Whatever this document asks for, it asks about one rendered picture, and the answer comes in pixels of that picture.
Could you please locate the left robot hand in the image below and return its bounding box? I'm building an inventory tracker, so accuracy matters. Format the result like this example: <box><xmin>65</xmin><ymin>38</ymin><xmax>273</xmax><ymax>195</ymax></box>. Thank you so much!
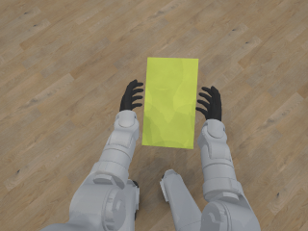
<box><xmin>119</xmin><ymin>79</ymin><xmax>143</xmax><ymax>112</ymax></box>

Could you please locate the robot right shin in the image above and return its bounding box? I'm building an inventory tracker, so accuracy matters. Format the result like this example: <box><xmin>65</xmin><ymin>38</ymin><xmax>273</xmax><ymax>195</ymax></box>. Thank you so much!
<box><xmin>163</xmin><ymin>169</ymin><xmax>182</xmax><ymax>179</ymax></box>

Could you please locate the right robot upper arm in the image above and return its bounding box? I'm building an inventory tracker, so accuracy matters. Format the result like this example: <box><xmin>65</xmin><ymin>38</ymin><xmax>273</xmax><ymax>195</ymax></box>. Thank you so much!
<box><xmin>199</xmin><ymin>200</ymin><xmax>261</xmax><ymax>231</ymax></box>

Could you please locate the robot shin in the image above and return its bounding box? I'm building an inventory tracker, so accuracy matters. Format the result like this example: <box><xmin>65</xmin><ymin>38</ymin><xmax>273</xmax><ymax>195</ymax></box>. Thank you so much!
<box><xmin>163</xmin><ymin>169</ymin><xmax>182</xmax><ymax>179</ymax></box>
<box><xmin>126</xmin><ymin>179</ymin><xmax>136</xmax><ymax>187</ymax></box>

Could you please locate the carton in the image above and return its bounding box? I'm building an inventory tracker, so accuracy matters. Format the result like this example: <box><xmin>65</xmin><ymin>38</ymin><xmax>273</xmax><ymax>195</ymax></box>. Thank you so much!
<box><xmin>141</xmin><ymin>57</ymin><xmax>199</xmax><ymax>149</ymax></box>

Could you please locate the right robot hand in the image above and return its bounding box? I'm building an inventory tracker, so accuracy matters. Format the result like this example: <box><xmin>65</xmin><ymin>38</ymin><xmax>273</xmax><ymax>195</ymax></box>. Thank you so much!
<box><xmin>195</xmin><ymin>86</ymin><xmax>222</xmax><ymax>121</ymax></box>

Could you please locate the left robot upper arm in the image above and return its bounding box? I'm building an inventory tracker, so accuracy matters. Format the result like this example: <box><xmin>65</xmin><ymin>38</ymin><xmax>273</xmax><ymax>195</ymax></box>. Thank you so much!
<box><xmin>39</xmin><ymin>184</ymin><xmax>126</xmax><ymax>231</ymax></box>

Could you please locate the robot left forearm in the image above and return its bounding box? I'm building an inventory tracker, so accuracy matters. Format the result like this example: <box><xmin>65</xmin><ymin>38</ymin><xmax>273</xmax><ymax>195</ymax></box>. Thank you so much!
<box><xmin>68</xmin><ymin>110</ymin><xmax>140</xmax><ymax>215</ymax></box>

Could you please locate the robot left shin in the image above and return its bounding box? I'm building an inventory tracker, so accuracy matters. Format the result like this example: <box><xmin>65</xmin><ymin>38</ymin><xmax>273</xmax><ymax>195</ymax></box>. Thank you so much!
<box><xmin>126</xmin><ymin>179</ymin><xmax>136</xmax><ymax>187</ymax></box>

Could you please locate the robot right forearm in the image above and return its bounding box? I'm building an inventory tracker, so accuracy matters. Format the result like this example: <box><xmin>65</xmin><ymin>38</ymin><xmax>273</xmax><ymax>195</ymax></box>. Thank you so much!
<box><xmin>197</xmin><ymin>118</ymin><xmax>254</xmax><ymax>213</ymax></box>

